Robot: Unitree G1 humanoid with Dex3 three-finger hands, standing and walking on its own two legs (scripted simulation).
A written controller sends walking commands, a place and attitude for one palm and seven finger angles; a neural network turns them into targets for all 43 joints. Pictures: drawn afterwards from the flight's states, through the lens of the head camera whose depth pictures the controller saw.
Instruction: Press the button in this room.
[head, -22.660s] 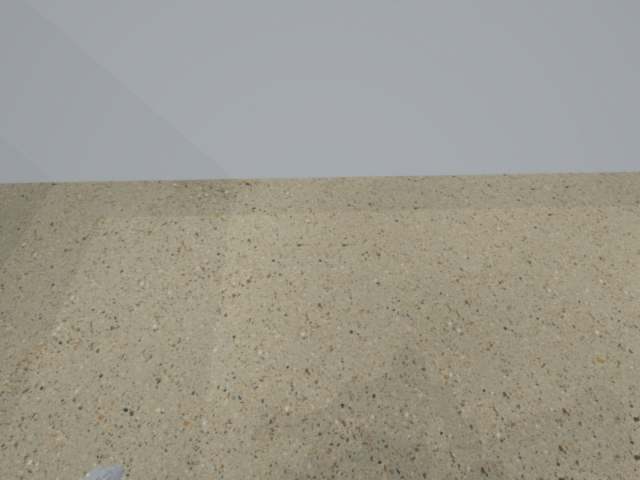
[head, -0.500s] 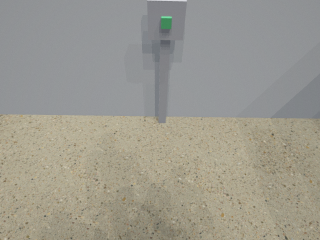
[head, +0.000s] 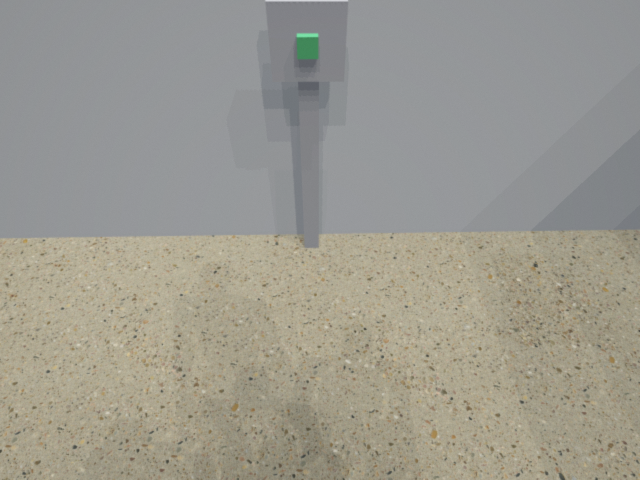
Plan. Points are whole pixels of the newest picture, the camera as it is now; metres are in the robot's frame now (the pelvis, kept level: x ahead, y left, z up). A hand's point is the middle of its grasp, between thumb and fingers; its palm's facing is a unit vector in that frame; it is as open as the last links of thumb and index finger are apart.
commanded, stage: stand and wait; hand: left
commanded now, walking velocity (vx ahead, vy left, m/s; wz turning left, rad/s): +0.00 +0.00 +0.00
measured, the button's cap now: (307, 45) +1.08 +0.09 +0.07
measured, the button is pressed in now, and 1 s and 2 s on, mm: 0 0 0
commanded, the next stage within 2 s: look at it before walking up in 0.18 s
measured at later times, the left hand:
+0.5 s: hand out of the picture -0.02 +0.16 -0.18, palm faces +0.05 -0.99 -0.16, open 7.4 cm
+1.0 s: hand out of the picture +0.01 +0.19 -0.18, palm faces +0.01 -0.98 -0.19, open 7.4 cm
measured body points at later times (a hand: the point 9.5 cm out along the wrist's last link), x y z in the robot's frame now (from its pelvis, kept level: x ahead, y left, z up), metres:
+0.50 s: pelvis +0.01 +0.00 +0.00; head +0.02 +0.00 +0.45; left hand -0.02 +0.21 -0.16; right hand +0.00 -0.22 -0.16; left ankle +0.00 +0.14 -0.74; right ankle -0.04 -0.11 -0.74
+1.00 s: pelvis +0.01 +0.02 +0.00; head +0.03 +0.02 +0.45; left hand +0.01 +0.24 -0.16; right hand +0.00 -0.21 -0.16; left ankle +0.00 +0.14 -0.74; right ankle -0.04 -0.11 -0.74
